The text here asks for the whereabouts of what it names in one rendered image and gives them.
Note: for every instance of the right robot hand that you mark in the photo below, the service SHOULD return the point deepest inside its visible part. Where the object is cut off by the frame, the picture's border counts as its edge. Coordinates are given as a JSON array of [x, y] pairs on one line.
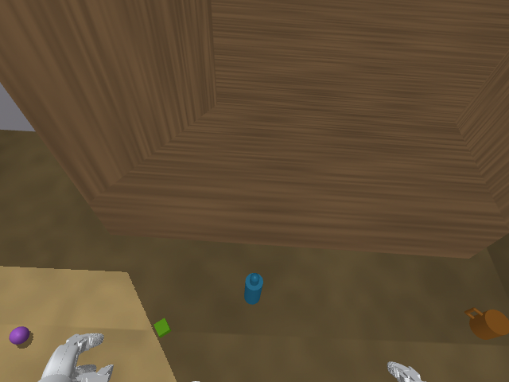
[[402, 373]]

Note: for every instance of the left robot hand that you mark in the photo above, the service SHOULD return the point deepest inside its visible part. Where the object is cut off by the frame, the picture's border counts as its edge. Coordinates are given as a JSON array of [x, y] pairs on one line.
[[64, 359]]

